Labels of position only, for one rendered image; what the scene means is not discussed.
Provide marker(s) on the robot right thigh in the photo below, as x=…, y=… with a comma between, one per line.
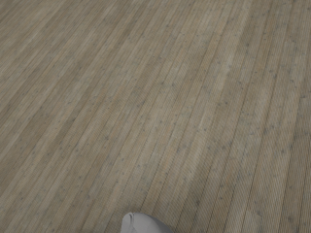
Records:
x=143, y=223

